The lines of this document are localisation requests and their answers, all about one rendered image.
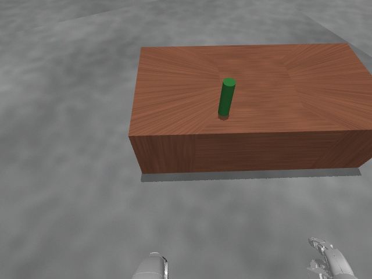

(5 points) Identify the right robot hand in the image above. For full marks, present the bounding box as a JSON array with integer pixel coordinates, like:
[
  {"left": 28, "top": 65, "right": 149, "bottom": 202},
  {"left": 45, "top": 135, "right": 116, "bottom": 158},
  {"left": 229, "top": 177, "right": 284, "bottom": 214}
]
[{"left": 307, "top": 237, "right": 354, "bottom": 279}]

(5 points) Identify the can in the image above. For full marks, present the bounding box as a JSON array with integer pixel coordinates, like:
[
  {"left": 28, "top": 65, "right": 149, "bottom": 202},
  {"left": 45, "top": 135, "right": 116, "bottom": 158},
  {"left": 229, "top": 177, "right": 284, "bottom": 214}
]
[{"left": 218, "top": 78, "right": 236, "bottom": 116}]

